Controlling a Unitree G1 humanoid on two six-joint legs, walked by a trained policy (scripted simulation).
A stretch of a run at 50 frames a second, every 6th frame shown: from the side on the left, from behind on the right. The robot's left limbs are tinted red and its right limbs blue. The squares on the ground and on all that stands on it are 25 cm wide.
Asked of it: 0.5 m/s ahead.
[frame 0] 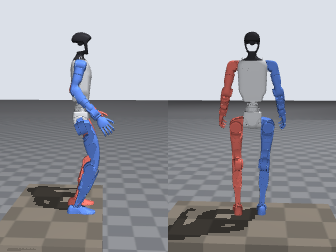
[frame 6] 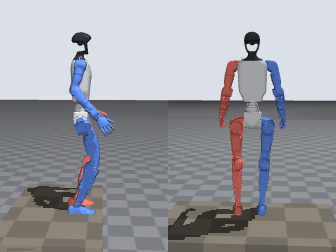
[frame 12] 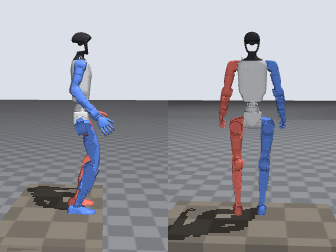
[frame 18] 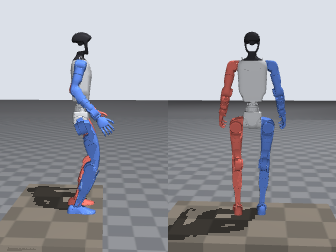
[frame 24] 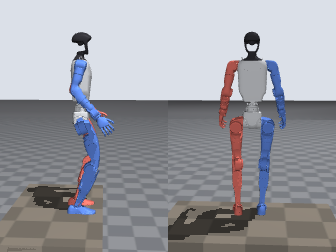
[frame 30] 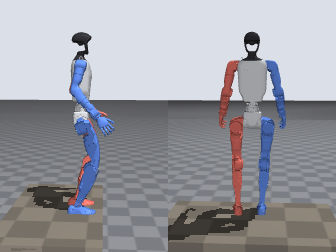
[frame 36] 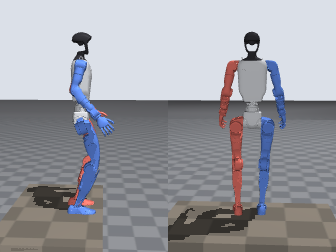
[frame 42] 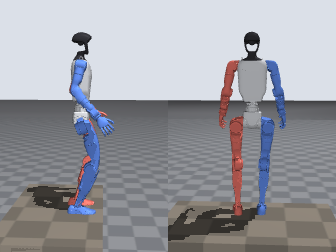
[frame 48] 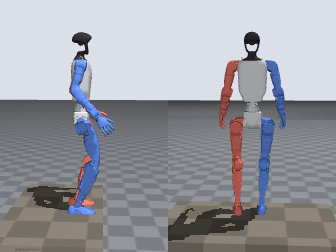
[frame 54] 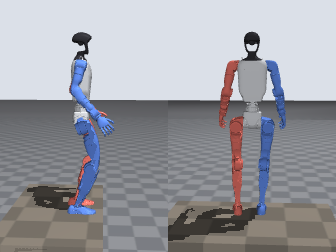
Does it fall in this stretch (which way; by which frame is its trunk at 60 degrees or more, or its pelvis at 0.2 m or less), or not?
no
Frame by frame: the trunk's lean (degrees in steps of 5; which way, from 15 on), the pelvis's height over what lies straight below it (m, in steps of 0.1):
0: 0, 0.8
6: 0, 0.8
12: 0, 0.8
18: 0, 0.8
24: 0, 0.8
30: 0, 0.8
36: 0, 0.8
42: 0, 0.8
48: 0, 0.8
54: 0, 0.8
